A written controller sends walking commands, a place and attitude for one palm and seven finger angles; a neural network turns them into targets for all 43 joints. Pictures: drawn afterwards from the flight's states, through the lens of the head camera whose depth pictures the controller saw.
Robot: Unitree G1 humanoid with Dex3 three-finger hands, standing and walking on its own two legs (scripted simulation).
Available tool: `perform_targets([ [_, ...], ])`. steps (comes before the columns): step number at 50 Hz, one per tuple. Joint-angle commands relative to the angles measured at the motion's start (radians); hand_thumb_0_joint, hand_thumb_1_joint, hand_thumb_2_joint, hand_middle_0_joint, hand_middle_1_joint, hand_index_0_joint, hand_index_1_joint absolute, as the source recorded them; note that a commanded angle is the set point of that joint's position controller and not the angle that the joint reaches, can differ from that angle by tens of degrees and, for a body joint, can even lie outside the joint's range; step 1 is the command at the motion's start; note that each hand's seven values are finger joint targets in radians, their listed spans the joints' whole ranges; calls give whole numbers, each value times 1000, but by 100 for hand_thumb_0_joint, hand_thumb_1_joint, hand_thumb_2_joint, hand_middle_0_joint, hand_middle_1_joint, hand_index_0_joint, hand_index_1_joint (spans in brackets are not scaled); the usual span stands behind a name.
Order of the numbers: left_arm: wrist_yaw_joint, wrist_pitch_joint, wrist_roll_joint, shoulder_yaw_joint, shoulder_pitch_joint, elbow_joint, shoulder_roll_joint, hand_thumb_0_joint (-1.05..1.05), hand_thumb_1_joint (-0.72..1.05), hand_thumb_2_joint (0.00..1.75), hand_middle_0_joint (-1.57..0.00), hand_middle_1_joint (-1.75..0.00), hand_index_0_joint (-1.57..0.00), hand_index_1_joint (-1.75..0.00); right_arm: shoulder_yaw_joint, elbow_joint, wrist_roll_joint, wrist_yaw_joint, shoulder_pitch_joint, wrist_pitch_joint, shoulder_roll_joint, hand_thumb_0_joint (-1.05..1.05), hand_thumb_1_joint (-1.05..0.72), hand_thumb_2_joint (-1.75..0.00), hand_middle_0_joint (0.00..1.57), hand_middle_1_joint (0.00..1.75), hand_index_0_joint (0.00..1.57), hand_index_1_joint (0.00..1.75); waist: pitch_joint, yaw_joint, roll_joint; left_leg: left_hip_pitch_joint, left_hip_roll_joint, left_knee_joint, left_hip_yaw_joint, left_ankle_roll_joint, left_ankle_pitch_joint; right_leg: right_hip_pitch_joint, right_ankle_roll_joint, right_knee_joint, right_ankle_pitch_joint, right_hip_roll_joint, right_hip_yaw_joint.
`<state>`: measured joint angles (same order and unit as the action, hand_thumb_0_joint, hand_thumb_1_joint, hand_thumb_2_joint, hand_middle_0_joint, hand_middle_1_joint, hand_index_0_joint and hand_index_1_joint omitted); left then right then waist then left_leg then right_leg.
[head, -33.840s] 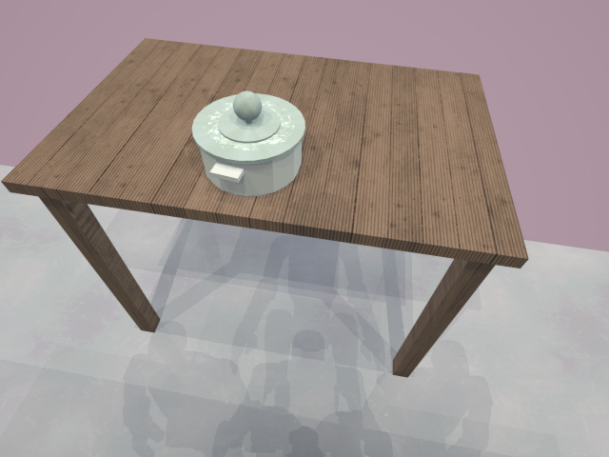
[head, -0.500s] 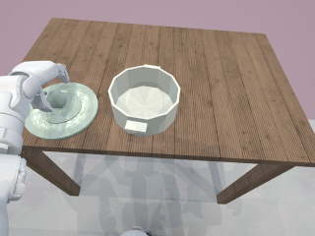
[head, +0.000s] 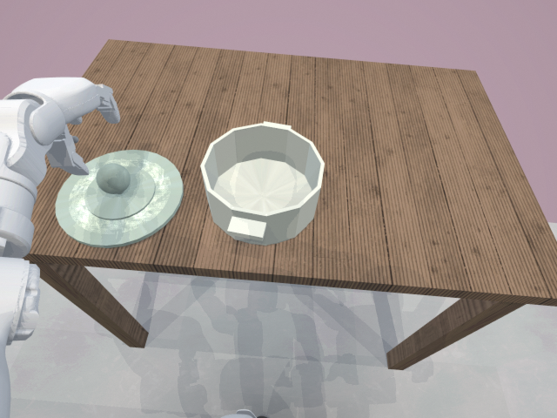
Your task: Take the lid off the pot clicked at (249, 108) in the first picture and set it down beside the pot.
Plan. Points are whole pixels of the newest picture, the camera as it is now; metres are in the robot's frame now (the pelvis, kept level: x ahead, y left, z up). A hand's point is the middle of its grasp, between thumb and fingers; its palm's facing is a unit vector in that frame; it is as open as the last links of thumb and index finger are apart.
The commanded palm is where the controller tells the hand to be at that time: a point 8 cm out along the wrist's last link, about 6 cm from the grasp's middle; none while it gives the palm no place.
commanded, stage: raise the empty hand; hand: left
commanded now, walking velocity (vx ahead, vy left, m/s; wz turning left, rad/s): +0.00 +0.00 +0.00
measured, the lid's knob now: (113, 178) +0.47 +0.28 +0.03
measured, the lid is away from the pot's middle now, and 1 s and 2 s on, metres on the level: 0.25 0.25 0.25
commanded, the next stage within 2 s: draw the hand back to the body in 0.44 s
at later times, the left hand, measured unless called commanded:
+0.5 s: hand (56, 113) +0.46 +0.30 +0.18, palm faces -0.32 -0.04 -0.95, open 11.1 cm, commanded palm +0.46 +0.28 +0.24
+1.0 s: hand (53, 148) +0.41 +0.29 +0.16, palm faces -0.26 -0.03 -0.97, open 11.1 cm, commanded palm +0.38 +0.28 +0.23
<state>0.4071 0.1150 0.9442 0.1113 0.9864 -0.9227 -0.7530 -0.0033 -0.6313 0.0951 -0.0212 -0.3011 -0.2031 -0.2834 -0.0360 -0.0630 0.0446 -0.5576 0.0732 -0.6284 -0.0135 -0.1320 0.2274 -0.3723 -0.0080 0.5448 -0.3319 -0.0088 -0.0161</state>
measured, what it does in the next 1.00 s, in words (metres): stands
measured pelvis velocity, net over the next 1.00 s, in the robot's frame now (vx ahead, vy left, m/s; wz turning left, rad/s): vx -0.01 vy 0.01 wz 0.02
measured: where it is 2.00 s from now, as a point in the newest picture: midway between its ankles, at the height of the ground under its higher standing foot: outside the picture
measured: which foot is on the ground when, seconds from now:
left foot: down 0.00-1.00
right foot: down 0.00-1.00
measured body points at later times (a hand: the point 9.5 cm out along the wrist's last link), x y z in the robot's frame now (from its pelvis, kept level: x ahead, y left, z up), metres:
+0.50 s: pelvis +0.00 +0.00 +0.00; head +0.05 +0.02 +0.45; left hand +0.47 +0.30 +0.23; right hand +0.07 -0.27 -0.11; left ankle +0.05 +0.03 -0.72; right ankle -0.04 -0.16 -0.72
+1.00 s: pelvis -0.01 +0.01 +0.01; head +0.03 +0.01 +0.45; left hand +0.42 +0.29 +0.21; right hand +0.12 -0.24 -0.11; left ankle +0.05 +0.03 -0.72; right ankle -0.04 -0.16 -0.72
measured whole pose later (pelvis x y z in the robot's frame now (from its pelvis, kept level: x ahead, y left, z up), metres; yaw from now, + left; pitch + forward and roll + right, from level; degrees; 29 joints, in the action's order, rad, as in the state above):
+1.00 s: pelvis -0.01 +0.01 +0.01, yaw +1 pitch +6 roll -4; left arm 0.46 0.06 0.87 0.07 0.78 -0.57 -0.73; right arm -0.01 -0.58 0.09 0.02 -0.21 -0.22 -0.27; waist -0.02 -0.03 0.07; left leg -0.46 0.10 -0.53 -0.01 -0.15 0.17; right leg -0.29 -0.02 0.47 -0.30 0.01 -0.01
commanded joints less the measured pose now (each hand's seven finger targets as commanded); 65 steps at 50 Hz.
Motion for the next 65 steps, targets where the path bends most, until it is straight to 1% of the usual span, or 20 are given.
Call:
perform_targets([
  [1,-24,11,-21,-113,501,231,-279,0,-8,78,-41,-75,-41,-75,62,86,-8,-9,-32,28,-177,0,-90,-90,20,30,20,30,-425,-17,104,629,-70,67,176,84,-284,-214,-54,-83,132,-66,-37],
  [5,-15,4,-28,-139,511,220,-318,0,-8,78,-41,-75,-41,-75,59,84,-7,-7,-22,23,-181,0,-90,-90,20,30,20,30,-415,-13,67,586,-63,79,152,71,-282,-164,-53,-92,167,-61,-41],
  [7,-3,-11,-34,-86,510,170,-258,0,-8,78,-41,-75,-41,-75,57,77,-1,-6,-19,21,-181,0,-90,-90,20,30,20,30,-355,-22,37,562,-68,101,164,73,-194,-196,-50,-101,116,-64,-46],
  [13,10,-9,-22,-101,597,282,-300,0,-8,78,-41,-75,-41,-75,60,94,-8,-4,0,30,-183,0,-90,-90,20,30,20,30,-425,-11,120,635,-68,96,171,84,-276,-176,-58,-102,151,-57,-34],
  [17,26,-32,-33,-78,570,158,-267,0,-8,78,-41,-75,-41,-75,55,70,0,-5,-15,31,-181,0,-90,-90,20,30,20,30,-353,-21,47,584,-67,124,178,80,-168,-189,-50,-114,101,-65,-45],
  [24,34,-29,-18,-63,605,244,-248,0,-8,78,-41,-75,-41,-75,63,84,-10,6,3,28,-178,0,-90,-90,20,30,20,30,-414,-12,82,627,-66,99,174,87,-286,-179,-52,-108,144,-63,-42],
  [27,39,-34,-31,-55,573,167,-233,0,-8,78,-41,-75,-41,-75,58,75,-4,3,-5,24,-179,0,-90,-90,20,30,20,30,-365,-20,39,591,-66,120,178,85,-198,-197,-50,-110,104,-66,-46],
  [29,33,-24,-29,-106,543,192,-287,0,-8,78,-41,-75,-41,-75,58,89,-8,5,5,21,-179,0,-90,-90,20,30,20,30,-379,-4,42,578,-60,117,171,80,-230,-160,-55,-107,130,-63,-42],
  [33,21,-12,-21,-91,569,383,-258,0,-8,78,-41,-75,-41,-75,67,124,-16,16,36,18,-172,0,-90,-90,20,30,20,30,-452,4,153,682,-80,114,203,111,-353,-185,-61,-95,137,-55,-30],
  [39,12,-32,-64,-208,286,354,-327,0,-8,78,-41,-75,-41,-75,58,149,-8,28,56,16,-164,0,-90,-90,20,30,20,30,-413,29,25,597,-70,125,186,88,-348,-94,-53,-108,162,-57,-27],
  [43,20,-68,-66,-87,380,533,-194,0,-8,78,-41,-75,-41,-75,66,169,-6,38,99,14,-157,0,-90,-90,20,30,20,30,-384,10,89,651,-92,149,226,126,-312,-156,-50,-116,117,-49,-26],
  [48,8,-63,-81,-224,230,564,-332,0,-8,78,-41,-75,-41,-75,52,181,-9,30,117,27,-159,0,-90,-90,20,30,20,30,-406,40,76,630,-76,161,214,102,-266,-78,-57,-127,121,-47,-18],
  [51,11,-86,-91,-152,211,607,-235,0,-8,78,-41,-75,-41,-75,49,182,-1,37,154,23,-140,0,-90,-90,20,30,20,30,-358,35,64,627,-84,179,230,112,-228,-100,-48,-131,89,-49,-29],
  [52,-166,21,-704,-250,300,805,105,0,-8,78,-41,-75,-41,-75,35,255,-2,14,44,111,-57,0,-90,-90,20,30,20,30,-345,-5,73,825,-175,219,302,165,-55,-145,-64,-140,66,-33,-25],
  [54,-306,37,-767,-186,49,727,178,0,-8,78,-41,-75,-41,-75,2,211,-20,-9,122,168,-72,0,-90,-90,20,30,20,30,-250,18,31,849,-243,325,420,174,132,-193,-51,-110,-59,-22,27],
  [57,-409,14,-901,-360,-24,620,37,0,-8,78,-41,-75,-41,-75,0,150,-28,-35,103,182,-121,0,-90,-90,20,30,20,30,-210,24,-81,671,-180,302,241,119,158,-44,-53,-172,51,-32,33],
  [59,-450,33,-925,-453,67,722,-62,0,-3,79,-40,-73,-40,-73,-7,141,-38,-41,115,191,-123,0,-90,-90,20,30,20,30,-252,31,0,634,-148,275,185,111,100,34,-51,-196,89,-24,39],
  [62,-479,79,-965,-385,128,932,58,0,5,79,-38,-69,-38,-69,-20,159,-42,-34,185,254,-98,0,-90,-90,20,30,20,30,-199,32,249,648,-186,379,298,173,308,4,-55,-144,31,-36,26],
  [64,-494,91,-985,-376,2,997,109,0,9,80,-37,-67,-37,-67,-17,156,-48,-29,203,297,-96,0,-90,-90,20,30,20,30,-178,40,287,655,-196,371,302,176,229,16,-60,-142,65,-41,32],
  [65,-499,81,-996,-402,-115,965,107,0,12,80,-37,-66,-37,-66,-15,146,-50,-26,186,304,-98,0,-90,-90,20,30,20,30,-187,49,235,656,-184,347,266,169,133,54,-61,-165,101,-40,28],
])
